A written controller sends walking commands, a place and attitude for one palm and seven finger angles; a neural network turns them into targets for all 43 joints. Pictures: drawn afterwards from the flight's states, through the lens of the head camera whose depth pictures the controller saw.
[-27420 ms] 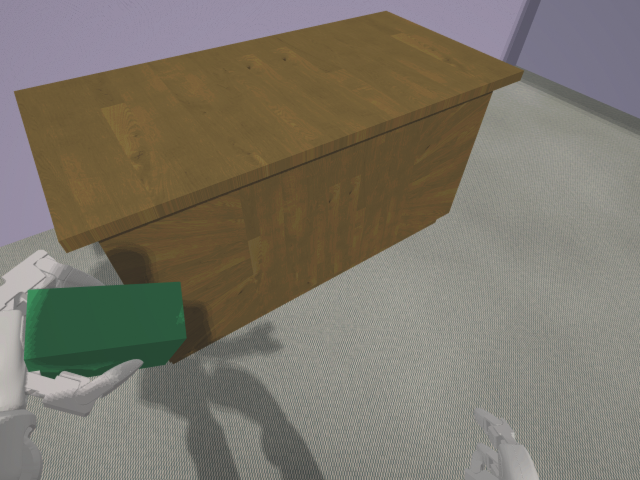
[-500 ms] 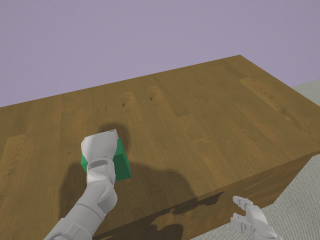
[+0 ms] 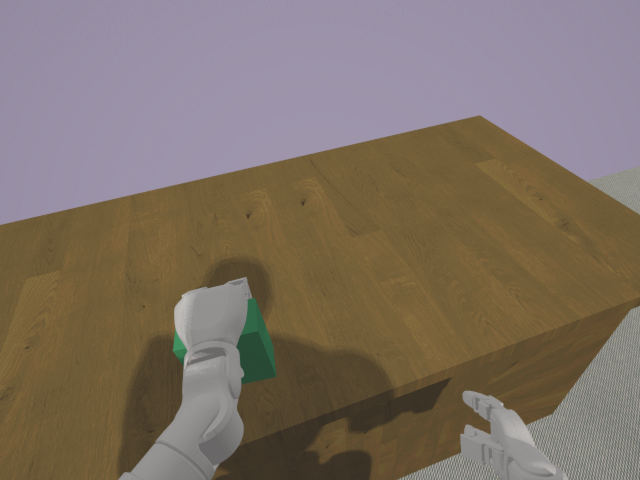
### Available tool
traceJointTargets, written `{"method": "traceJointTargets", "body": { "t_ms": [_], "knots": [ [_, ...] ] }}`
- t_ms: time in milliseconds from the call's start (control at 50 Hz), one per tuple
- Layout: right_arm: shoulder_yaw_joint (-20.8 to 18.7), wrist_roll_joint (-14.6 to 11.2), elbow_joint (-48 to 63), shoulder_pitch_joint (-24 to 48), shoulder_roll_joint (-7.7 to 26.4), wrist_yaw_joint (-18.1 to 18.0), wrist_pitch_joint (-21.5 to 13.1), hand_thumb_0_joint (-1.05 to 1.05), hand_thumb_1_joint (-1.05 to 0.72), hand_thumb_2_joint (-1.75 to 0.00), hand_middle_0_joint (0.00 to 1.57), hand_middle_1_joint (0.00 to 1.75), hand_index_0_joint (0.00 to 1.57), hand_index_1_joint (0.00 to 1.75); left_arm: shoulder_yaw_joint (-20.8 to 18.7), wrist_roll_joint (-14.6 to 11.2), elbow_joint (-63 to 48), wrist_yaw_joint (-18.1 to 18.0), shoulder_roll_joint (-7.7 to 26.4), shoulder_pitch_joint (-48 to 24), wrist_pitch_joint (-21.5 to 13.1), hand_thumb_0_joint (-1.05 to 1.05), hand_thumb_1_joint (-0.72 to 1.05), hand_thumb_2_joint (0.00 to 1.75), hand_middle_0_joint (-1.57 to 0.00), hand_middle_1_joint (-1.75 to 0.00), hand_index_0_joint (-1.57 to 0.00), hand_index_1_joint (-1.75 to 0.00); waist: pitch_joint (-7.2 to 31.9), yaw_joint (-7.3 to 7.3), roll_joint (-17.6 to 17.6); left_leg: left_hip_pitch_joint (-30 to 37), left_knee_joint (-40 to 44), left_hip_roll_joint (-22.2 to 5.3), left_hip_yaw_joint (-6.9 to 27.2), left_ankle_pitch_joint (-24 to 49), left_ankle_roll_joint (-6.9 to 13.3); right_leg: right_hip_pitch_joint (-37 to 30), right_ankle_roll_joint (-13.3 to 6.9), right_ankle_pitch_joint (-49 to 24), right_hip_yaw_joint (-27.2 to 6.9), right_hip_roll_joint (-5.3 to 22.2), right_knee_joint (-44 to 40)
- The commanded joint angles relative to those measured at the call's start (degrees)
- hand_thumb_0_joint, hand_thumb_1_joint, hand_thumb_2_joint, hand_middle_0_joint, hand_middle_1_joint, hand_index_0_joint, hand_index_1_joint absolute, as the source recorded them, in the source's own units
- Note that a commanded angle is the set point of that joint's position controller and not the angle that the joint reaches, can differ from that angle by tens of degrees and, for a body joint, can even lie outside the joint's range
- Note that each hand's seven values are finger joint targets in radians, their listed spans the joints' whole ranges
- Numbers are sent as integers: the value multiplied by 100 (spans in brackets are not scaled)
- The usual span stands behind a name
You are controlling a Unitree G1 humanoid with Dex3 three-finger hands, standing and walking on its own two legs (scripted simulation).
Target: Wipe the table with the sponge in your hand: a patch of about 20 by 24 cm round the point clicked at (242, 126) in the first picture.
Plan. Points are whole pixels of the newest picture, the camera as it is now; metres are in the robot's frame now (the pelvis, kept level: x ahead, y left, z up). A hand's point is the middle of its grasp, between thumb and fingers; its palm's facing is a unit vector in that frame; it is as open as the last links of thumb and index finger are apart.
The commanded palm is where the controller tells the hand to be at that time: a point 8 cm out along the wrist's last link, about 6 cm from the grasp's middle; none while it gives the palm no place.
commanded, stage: wipe back along the third lane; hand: left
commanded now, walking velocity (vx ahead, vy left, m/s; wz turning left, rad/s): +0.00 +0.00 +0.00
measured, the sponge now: (232, 354) +0.29 +0.18 +0.00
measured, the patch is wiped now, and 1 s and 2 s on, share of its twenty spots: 1.00 1.00 1.00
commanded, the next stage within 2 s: slide back across to the middle lane in 0.84 s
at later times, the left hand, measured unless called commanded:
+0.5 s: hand (228, 337) +0.29 +0.17 +0.04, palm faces +0.02 -0.08 -1.00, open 10.0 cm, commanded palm +0.24 +0.15 +0.07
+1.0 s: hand (229, 338) +0.29 +0.17 +0.04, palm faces +0.03 -0.08 -1.00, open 10.0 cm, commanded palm +0.23 +0.16 +0.08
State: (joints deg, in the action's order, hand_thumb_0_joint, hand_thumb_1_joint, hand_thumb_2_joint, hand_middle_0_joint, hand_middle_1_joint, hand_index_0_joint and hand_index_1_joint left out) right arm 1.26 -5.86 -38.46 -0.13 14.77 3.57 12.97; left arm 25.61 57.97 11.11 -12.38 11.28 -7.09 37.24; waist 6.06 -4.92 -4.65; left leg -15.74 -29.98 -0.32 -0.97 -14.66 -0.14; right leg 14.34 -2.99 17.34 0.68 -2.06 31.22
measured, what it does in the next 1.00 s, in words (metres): stands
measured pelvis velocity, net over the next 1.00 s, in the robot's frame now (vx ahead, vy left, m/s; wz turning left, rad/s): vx -0.01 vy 0.00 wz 0.00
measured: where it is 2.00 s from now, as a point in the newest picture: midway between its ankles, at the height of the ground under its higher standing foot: outside the picture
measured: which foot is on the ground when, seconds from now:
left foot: down 0.00-1.00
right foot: down 0.00-1.00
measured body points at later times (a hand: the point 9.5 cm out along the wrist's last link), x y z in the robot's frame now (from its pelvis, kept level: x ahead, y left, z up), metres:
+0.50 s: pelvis -0.01 -0.01 +0.00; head -0.04 -0.05 +0.45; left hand +0.28 +0.17 +0.10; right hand +0.24 -0.21 -0.08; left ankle +0.01 +0.12 -0.73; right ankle -0.01 -0.09 -0.73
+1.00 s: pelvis -0.01 +0.00 +0.00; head -0.04 -0.04 +0.44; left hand +0.28 +0.17 +0.10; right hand +0.24 -0.21 -0.08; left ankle +0.01 +0.12 -0.73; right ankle -0.01 -0.09 -0.73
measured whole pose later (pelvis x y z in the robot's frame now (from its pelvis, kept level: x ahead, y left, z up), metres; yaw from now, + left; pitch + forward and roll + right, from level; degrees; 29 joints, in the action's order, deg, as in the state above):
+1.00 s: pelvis -0.01 +0.00 +0.00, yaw +0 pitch +0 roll +1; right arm 1.0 -6.0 -37.9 0.8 14.6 2.9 12.2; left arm 25.0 57.8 14.0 -12.6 10.5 -9.0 37.2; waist 6.3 -4.9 -4.2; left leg -17.1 -31.1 -0.5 -0.9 -14.5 -0.5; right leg 16.0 -3.4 17.4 0.7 -2.3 32.9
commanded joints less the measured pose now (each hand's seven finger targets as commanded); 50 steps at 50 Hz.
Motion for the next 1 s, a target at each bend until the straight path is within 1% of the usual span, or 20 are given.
{"method": "traceJointTargets", "body": {
  "t_ms": [0, 40, 60, 140, 160, 180, 260, 300, 360, 380, 460, 520, 620, 660, 680, 720, 760, 920, 960, 980],
  "knots": [
    [-187, -17, 1050, 1626, 479, -6, -366, 0, -90, -90, 20, 30, 20, 30, 5, -295, -266, 190, -164, -825, -25, 0, 10, 130, -120, -160, -120, -160, 395, 53, 1171, 285, 219, 180, 222, 739, 255, 7, -134, -1065, -456, -16, -619],
    [-177, -12, 1054, 1622, 467, -16, -400, 0, -90, -90, 20, 30, 20, 30, 29, -303, -218, 200, -198, -724, -18, 0, 10, 130, -120, -160, -120, -160, 443, 16, 1090, 290, 203, 201, 205, 773, 257, -40, -132, -1163, -465, -3, -604],
    [-202, 10, 1020, 1590, 517, -31, -399, 0, -90, -90, 20, 30, 20, 30, -269, -301, -250, 167, 95, -795, -47, 0, 10, 130, -120, -160, -120, -160, 489, -7, 1085, 266, 213, 201, 224, 727, 259, -65, -155, -1157, -558, -14, -628],
    [-178, -5, 1025, 1597, 474, -54, -413, 0, -90, -90, 20, 30, 20, 30, -30, -278, -122, 204, -153, -855, -76, 0, 10, 130, -120, -160, -120, -160, 445, 44, 1146, 251, 170, 213, 190, 741, 255, -14, -120, -1186, -543, 11, -630],
    [-203, 19, 1021, 1548, 515, -68, -425, 0, -90, -90, 20, 30, 20, 30, -354, -293, -182, 174, 132, -813, -100, 0, 10, 130, -120, -160, -120, -160, 571, -8, 1151, 220, 167, 222, 214, 738, 259, -109, -139, -1232, -623, -2, -622],
    [-184, 0, 1072, 1566, 470, -68, -419, 0, -90, -90, 20, 30, 20, 30, -102, -271, -185, 186, -113, -751, -98, 0, 10, 130, -120, -160, -120, -160, 620, 24, 1087, 232, 149, 231, 165, 763, 263, -134, -117, -1267, -560, 21, -576],
    [-202, 19, 1045, 1540, 499, -76, -428, 0, -90, -90, 20, 30, 20, 30, -271, -273, -159, 167, 46, -843, -135, 0, 10, 130, -120, -160, -120, -160, 558, 5, 1031, 205, 165, 226, 211, 716, 252, -49, -146, -1190, -605, 2, -604],
    [-184, -1, 1089, 1556, 452, -73, -429, 0, -90, -90, 20, 30, 20, 30, -11, -270, -133, 183, -215, -792, -138, 0, 10, 130, -120, -160, -120, -160, 572, 39, 1066, 242, 136, 220, 180, 757, 253, -27, -118, -1206, -517, 19, -578],
    [-205, 14, 1042, 1536, 508, -95, -432, 0, -90, -90, 20, 30, 20, 30, -316, -279, -78, 160, 93, -898, -148, 0, 10, 130, -120, -160, -120, -160, 528, 19, 1078, 191, 152, 223, 215, 650, 248, 4, -143, -1081, -638, 15, -645],
    [-186, 0, 1099, 1555, 461, -98, -431, 0, -90, -90, 20, 30, 20, 30, -27, -291, -117, 180, -190, -954, -132, 0, 10, 130, -120, -160, -120, -160, 536, 53, 1047, 214, 138, 228, 166, 669, 266, -10, -115, -1093, -531, 38, -614],
    [-198, 9, 1056, 1536, 512, -105, -430, 0, -90, -90, 20, 30, 20, 30, -237, -269, -52, 181, 19, -971, -151, 0, 10, 130, -120, -160, -120, -160, 494, 38, 1074, 192, 156, 217, 223, 660, 243, 47, -147, -1091, -607, 18, -625],
    [-201, -7, 1071, 1528, 462, -75, -417, 0, -90, -90, 20, 30, 20, 30, 71, -215, 44, 186, -298, -997, -147, 0, 10, 130, -120, -160, -120, -160, 511, 55, 998, 225, 145, 202, 210, 695, 240, 128, -147, -1034, -441, 8, -533],
    [-224, -4, 1112, 1521, 465, -56, -415, 0, -90, -90, 20, 30, 20, 30, -88, -303, -27, 153, -192, -639, -181, 0, 10, 130, -120, -160, -120, -160, 656, 2, 1258, 181, 69, 222, 184, 807, 258, -78, -123, -1364, -506, 20, -511],
    [-223, 5, 1086, 1546, 506, -59, -395, 0, -90, -90, 20, 30, 20, 30, -185, -292, -119, 138, -50, -780, -166, 0, 10, 130, -120, -160, -120, -160, 570, 30, 1101, 163, 105, 209, 223, 732, 238, 0, -157, -1259, -583, 14, -536],
    [-212, -10, 1145, 1565, 456, -43, -391, 0, -90, -90, 20, 30, 20, 30, 56, -297, -168, 143, -311, -714, -133, 0, 10, 130, -120, -160, -120, -160, 614, 31, 1017, 184, 100, 215, 184, 787, 253, -44, -137, -1332, -483, 25, -481],
    [-190, -17, 1131, 1606, 449, -20, -377, 0, -90, -90, 20, 30, 20, 30, 123, -290, -100, 158, -338, -712, -89, 0, 10, 130, -120, -160, -120, -160, 438, 36, 1062, 183, 134, 194, 207, 735, 241, 76, -136, -1152, -441, 15, -528],
    [-221, 3, 1091, 1580, 498, -46, -379, 0, -90, -90, 20, 30, 20, 30, -177, -279, -133, 123, -26, -853, -91, 0, 10, 130, -120, -160, -120, -160, 500, 12, 1027, 180, 134, 204, 230, 673, 248, 65, -162, -1093, -539, -6, -558],
    [-191, -18, 1110, 1586, 455, -41, -365, 0, -90, -90, 20, 30, 20, 30, 134, -245, -54, 153, -330, -912, -36, 0, 10, 130, -120, -160, -120, -160, 502, 51, 1051, 200, 144, 191, 219, 674, 247, 124, -148, -991, -418, -11, -507],
    [-220, 10, 1131, 1603, 503, -47, -375, 0, -90, -90, 20, 30, 20, 30, -411, -267, -316, 98, 211, -715, -79, 0, 10, 130, -120, -160, -120, -160, 729, -89, 930, 216, 142, 213, 245, 759, 248, -114, -182, -1191, -548, -9, -488],
    [-202, -7, 1196, 1628, 447, -44, -378, 0, -90, -90, 20, 30, 20, 30, -299, -283, -439, 100, 66, -543, -70, 0, 10, 130, -120, -160, -120, -160, 866, -88, 987, 269, 125, 217, 209, 889, 260, -267, -155, -1345, -447, 21, -427]
  ]
}}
